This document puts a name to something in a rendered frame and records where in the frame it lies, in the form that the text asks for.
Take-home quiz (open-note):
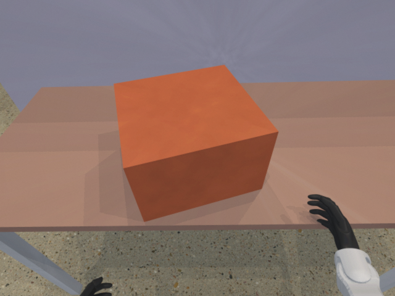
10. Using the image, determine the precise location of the robot right forearm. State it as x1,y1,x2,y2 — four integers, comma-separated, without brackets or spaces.
335,248,384,296

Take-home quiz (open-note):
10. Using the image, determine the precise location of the left robot hand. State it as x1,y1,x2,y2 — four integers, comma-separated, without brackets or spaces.
80,277,112,296

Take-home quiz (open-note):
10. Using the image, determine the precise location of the table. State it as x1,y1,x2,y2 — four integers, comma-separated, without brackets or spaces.
0,80,395,295

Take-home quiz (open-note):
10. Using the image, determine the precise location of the carton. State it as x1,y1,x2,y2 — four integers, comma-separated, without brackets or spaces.
114,65,278,222

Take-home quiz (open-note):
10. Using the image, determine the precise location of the right robot hand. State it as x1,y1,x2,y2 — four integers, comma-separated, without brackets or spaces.
307,194,360,250

